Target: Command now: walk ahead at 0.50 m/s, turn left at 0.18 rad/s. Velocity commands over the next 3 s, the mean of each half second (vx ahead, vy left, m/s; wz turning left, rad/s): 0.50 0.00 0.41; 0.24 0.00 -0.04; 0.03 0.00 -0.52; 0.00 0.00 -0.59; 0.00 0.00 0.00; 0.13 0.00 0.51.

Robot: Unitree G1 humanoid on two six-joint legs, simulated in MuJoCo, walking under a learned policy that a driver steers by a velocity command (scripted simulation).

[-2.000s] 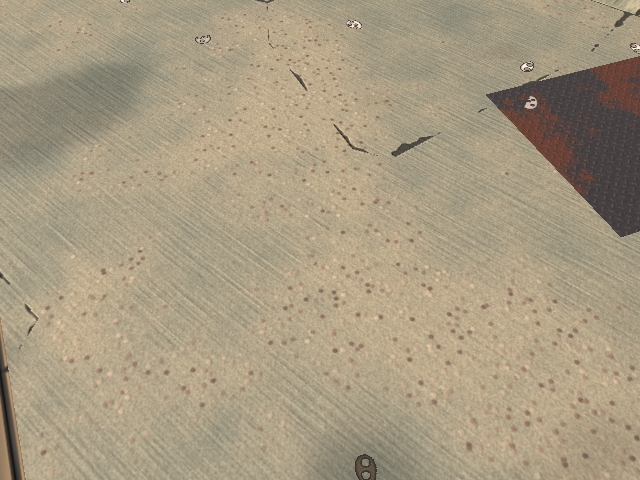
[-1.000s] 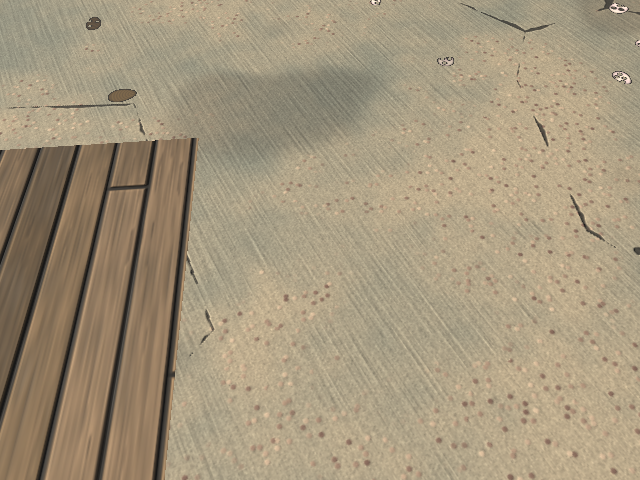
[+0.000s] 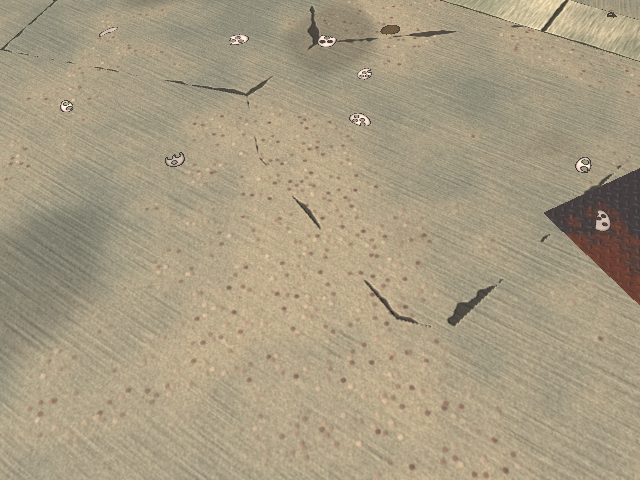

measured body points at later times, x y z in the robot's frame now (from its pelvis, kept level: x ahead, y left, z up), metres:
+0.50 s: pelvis +0.29 +0.08 +0.00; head +0.33 +0.10 +0.44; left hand +0.37 +0.39 -0.10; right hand +0.47 -0.16 -0.11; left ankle +0.30 +0.15 -0.74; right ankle +0.34 -0.09 -0.66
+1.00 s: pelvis +0.50 +0.09 -0.01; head +0.55 +0.09 +0.44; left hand +0.57 +0.39 -0.11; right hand +0.71 -0.14 -0.12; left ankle +0.47 +0.24 -0.69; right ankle +0.61 +0.03 -0.74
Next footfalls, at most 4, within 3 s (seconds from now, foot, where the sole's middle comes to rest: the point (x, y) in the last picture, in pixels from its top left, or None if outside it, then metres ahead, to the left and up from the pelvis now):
0.30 left None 0.34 0.16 -0.78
0.76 right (326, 400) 0.65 0.04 -0.78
1.18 left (226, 433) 0.58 0.25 -0.78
1.60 right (351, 451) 0.54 -0.01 -0.78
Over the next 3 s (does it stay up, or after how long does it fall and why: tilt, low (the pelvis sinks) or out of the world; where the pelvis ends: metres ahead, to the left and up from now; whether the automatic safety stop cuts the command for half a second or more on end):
stays up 0.55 0.15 0.01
